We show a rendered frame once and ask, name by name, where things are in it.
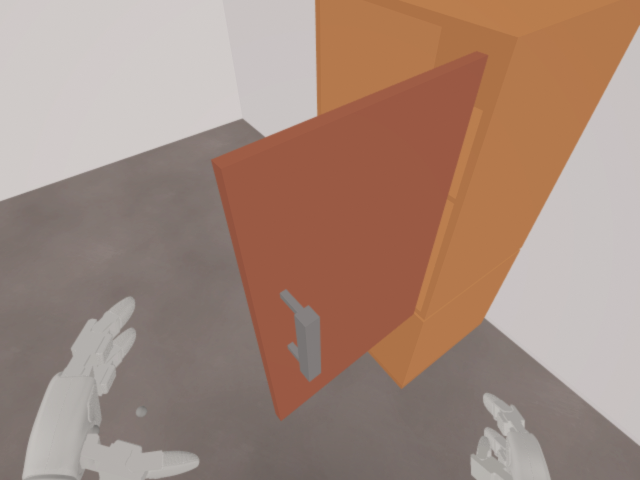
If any handle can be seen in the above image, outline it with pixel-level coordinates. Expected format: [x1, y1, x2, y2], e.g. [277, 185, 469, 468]
[280, 289, 321, 382]

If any left robot hand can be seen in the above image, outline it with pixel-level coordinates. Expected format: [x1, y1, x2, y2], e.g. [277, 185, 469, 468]
[22, 296, 199, 480]

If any cupboard door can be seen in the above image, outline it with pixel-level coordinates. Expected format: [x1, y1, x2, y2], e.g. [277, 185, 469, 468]
[211, 51, 488, 421]

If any right robot hand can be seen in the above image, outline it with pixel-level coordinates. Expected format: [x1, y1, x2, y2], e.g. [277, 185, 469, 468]
[471, 393, 551, 480]

